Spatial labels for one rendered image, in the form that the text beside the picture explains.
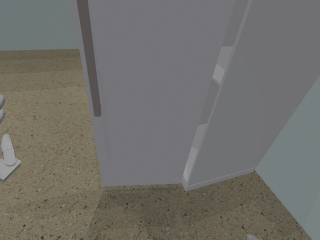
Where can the robot left hand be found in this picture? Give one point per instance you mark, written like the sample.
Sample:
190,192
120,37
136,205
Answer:
10,163

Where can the fridge door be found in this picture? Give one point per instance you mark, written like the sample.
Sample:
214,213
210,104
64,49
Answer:
155,61

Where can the handle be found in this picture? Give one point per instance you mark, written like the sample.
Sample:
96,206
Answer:
85,24

